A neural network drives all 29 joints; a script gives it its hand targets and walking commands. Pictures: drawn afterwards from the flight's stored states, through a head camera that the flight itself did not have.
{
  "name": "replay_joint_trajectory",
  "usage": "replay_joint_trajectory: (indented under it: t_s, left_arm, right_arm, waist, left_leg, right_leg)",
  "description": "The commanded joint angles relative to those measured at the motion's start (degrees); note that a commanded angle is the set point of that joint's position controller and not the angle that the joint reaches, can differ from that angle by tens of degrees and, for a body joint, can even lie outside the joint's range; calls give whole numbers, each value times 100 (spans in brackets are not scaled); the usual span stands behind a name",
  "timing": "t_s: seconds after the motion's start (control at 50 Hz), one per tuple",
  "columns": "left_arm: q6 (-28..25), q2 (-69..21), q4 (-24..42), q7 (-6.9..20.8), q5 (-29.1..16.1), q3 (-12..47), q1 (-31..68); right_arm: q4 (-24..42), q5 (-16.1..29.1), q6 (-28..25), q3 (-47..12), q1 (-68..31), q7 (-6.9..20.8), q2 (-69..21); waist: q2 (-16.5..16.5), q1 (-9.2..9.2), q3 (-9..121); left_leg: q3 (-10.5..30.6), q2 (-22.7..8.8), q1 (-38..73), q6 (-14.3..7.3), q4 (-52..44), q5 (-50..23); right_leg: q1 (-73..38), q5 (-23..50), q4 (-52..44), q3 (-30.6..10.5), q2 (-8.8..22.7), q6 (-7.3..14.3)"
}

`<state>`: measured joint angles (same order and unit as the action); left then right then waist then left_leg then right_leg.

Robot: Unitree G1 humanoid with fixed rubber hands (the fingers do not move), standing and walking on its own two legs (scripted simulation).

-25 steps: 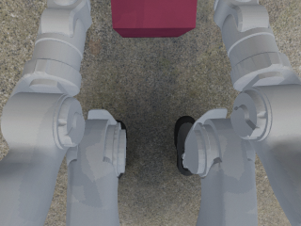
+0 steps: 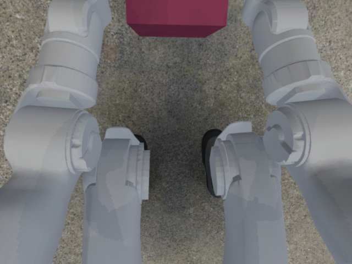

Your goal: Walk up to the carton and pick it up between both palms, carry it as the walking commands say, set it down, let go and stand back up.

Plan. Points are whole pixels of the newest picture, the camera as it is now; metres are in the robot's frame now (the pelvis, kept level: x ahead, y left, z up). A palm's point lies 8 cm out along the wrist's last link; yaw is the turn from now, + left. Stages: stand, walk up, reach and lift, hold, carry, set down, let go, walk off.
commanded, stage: reach and lift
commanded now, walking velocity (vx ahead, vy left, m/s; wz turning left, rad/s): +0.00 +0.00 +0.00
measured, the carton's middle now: out of the picture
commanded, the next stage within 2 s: none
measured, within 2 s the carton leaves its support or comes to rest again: neither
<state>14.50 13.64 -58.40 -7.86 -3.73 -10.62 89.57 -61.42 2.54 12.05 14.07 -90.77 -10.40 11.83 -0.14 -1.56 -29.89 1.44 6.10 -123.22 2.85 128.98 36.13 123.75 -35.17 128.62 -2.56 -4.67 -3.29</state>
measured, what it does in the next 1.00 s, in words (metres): rises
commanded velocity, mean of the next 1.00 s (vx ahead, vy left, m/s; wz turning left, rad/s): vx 0.00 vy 0.00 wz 0.00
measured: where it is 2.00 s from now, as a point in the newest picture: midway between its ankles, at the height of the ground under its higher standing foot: (175, 176)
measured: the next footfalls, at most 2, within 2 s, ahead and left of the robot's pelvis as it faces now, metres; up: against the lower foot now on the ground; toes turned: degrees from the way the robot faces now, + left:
none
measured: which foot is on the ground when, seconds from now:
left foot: down 0.00-1.00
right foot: down 0.00-1.00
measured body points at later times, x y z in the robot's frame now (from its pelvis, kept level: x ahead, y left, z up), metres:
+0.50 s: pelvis +0.00 -0.01 +0.04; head +0.38 -0.02 +0.26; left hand +0.57 +0.11 -0.14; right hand +0.57 -0.13 -0.13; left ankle +0.11 +0.12 -0.33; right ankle +0.11 -0.13 -0.33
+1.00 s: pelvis -0.03 +0.00 +0.07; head +0.34 +0.01 +0.32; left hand +0.55 +0.12 -0.06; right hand +0.56 -0.11 -0.04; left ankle +0.11 +0.12 -0.33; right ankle +0.11 -0.13 -0.33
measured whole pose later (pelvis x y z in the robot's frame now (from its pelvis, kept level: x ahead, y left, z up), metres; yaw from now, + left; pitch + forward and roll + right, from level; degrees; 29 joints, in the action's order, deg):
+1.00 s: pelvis -0.03 +0.00 +0.07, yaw -1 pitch +28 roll +0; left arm 25.6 7.1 -41.4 -12.4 7.6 -20.3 87.2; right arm -44.4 -8.0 22.5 22.9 -91.0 -21.0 2.2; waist -1.1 -0.1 -30.0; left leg 3.4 7.0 -111.7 3.4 114.5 30.5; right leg 112.1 -29.1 113.4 -3.8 -6.9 -4.5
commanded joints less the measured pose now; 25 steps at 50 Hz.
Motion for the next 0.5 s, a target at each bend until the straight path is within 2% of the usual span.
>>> replay_joint_trajectory:
  t_s: [0.0,0.02,0.04,0.06,0.08,0.1,0.12,0.14,0.16,0.18,0.2,0.22,0.24,0.26,0.28,0.3,0.32,0.34,0.36,0.38,0.4,0.42,0.44,0.46,0.48]
  left_arm:
    - [-173,-5908,1283,1506,-334,1519,3930]
    - [-198,-5945,1915,1510,-520,1659,4255]
    - [-82,-5850,1297,1527,-329,1481,4153]
    - [-101,-5742,1391,1525,-347,1380,4359]
    - [-95,-5752,1877,1543,-314,1533,4276]
    - [-119,-5641,1924,1557,-305,1575,4775]
    - [-105,-5687,2055,1551,-290,1543,4807]
    - [-8,-5836,2057,1556,-291,1657,4748]
    - [-14,-5563,1991,1572,-44,1469,4922]
    - [64,-5744,1717,1630,88,1442,4725]
    - [48,-5800,1844,1668,132,1438,4428]
    - [78,-6008,1486,1689,156,1440,4057]
    - [21,-6127,2475,1694,-47,1597,4396]
    - [16,-6034,2831,1701,-371,2073,4650]
    - [7,-6119,2768,1665,-315,2152,4869]
    - [135,-6049,2431,1647,-338,2169,4254]
    - [168,-6180,2280,1655,-360,2069,4264]
    - [154,-6213,2376,1650,-262,2067,4401]
    - [177,-6203,1905,1730,-140,1843,4057]
    - [138,-6310,2467,1771,-284,2061,4246]
    - [165,-6396,2332,1724,-201,2092,4173]
    - [136,-6314,2637,1714,-368,2158,4167]
    - [192,-6244,2500,1735,-407,2180,4230]
    - [171,-6232,2880,1739,-414,2275,4493]
    - [198,-6273,2902,1734,-393,2311,4309]
  right_arm:
    - [2186,600,-148,-1784,-4337,1637,-5257]
    - [2586,810,-60,-2138,-4746,1599,-5514]
    - [2089,744,23,-1999,-4596,1624,-5570]
    - [2150,760,86,-2056,-4694,1618,-5705]
    - [2039,670,117,-1986,-4307,1631,-5655]
    - [1774,775,173,-2129,-4312,1629,-5900]
    - [1552,502,258,-1862,-4128,1613,-6037]
    - [1731,548,283,-1858,-4076,1604,-5919]
    - [785,288,374,-1499,-3388,1678,-6044]
    - [502,89,400,-1273,-3328,1721,-6105]
    - [824,205,382,-1354,-3381,1752,-6001]
    - [564,-74,407,-1262,-2975,1797,-6311]
    - [1598,258,367,-1688,-3318,1740,-6633]
    - [2196,388,344,-1979,-3738,1681,-6298]
    - [1786,544,375,-2164,-3848,1631,-6523]
    - [2004,616,415,-2271,-3682,1586,-6484]
    - [2044,535,436,-2251,-3916,1594,-6316]
    - [1803,460,400,-2176,-3751,1623,-6101]
    - [1616,322,421,-2081,-3786,1640,-6208]
    - [1814,326,410,-2144,-3608,1635,-6249]
    - [1912,282,421,-2225,-3636,1623,-6539]
    - [2465,431,382,-2446,-3762,1561,-6433]
    - [2454,349,427,-2385,-3597,1525,-6358]
    - [2628,507,454,-2521,-3834,1519,-6441]
    - [2507,516,507,-2565,-3740,1504,-6634]
  waist:
    - [195,48,9626]
    - [-55,151,10216]
    - [84,347,9816]
    - [-320,135,9754]
    - [-215,165,9782]
    - [-172,400,9873]
    - [-204,221,9986]
    - [-218,85,9991]
    - [-53,231,9196]
    - [241,133,9038]
    - [187,204,9072]
    - [139,144,9143]
    - [73,371,10496]
    - [-61,7,11460]
    - [116,264,11613]
    - [38,254,11675]
    - [32,170,11066]
    - [234,337,10912]
    - [-113,207,10509]
    - [73,99,11056]
    - [18,297,10953]
    - [-145,108,11709]
    - [-137,99,11833]
    - [-118,166,12070]
    - [-207,99,12343]
  left_leg:
    - [-675,287,3712,-185,-1095,-2410]
    - [-611,267,4073,-211,-1060,-2832]
    - [-772,264,3722,-271,-1148,-2195]
    - [-608,222,3661,-339,-1151,-2222]
    - [-667,246,3716,-281,-1152,-2335]
    - [-735,209,3694,-270,-1296,-2237]
    - [-680,231,3792,-202,-1293,-2182]
    - [-608,263,3836,-295,-1357,-2176]
    - [-618,168,3483,-177,-1369,-2173]
    - [-694,179,3465,-164,-1365,-1799]
    - [-695,191,3538,-168,-1503,-1924]
    - [-679,293,3667,-139,-1542,-1987]
    - [-798,319,3856,-148,-1346,-2615]
    - [-586,265,4596,-179,-1337,-3360]
    - [-707,225,4436,-189,-1335,-3277]
    - [-706,240,4646,-186,-1421,-3356]
    - [-681,194,4173,-156,-1342,-3366]
    - [-667,217,4188,-159,-1434,-3123]
    - [-666,184,3874,-185,-1419,-2930]
    - [-717,246,4261,-188,-1516,-2974]
    - [-696,235,4267,-173,-1597,-3170]
    - [-710,299,4213,-131,-1496,-3111]
    - [-782,286,4107,-121,-1484,-3145]
    - [-709,279,4311,-197,-1468,-3345]
    - [-801,270,4287,-176,-1540,-3271]
  right_leg:
    - [-4465,2769,-895,808,-371,196]
    - [-4892,2994,-1006,664,-357,216]
    - [-4497,2386,-1077,708,-325,226]
    - [-4509,2448,-1106,703,-309,174]
    - [-4661,2554,-1091,699,-328,205]
    - [-4681,2473,-1091,693,-303,151]
    - [-4688,2358,-1138,733,-356,252]
    - [-4623,2358,-1209,736,-417,212]
    - [-4124,2294,-1246,623,-354,317]
    - [-3820,1814,-1335,621,-399,349]
    - [-3873,1990,-1345,737,-361,269]
    - [-3739,1988,-1434,839,-455,305]
    - [-4825,2785,-1367,689,-537,290]
    - [-5147,3544,-1204,763,-453,190]
    - [-5322,3592,-1161,628,-419,245]
    - [-5303,3538,-1193,758,-421,198]
    - [-5093,3569,-1308,560,-354,277]
    - [-4763,3247,-1241,645,-382,255]
    - [-4830,3058,-1404,601,-369,240]
    - [-4963,3077,-1414,691,-398,153]
    - [-4965,3216,-1573,688,-401,186]
    - [-5576,3566,-1449,703,-432,196]
    - [-5944,3800,-1515,565,-382,224]
    - [-5833,3945,-1428,561,-425,196]
    - [-6253,4057,-1460,514,-396,181]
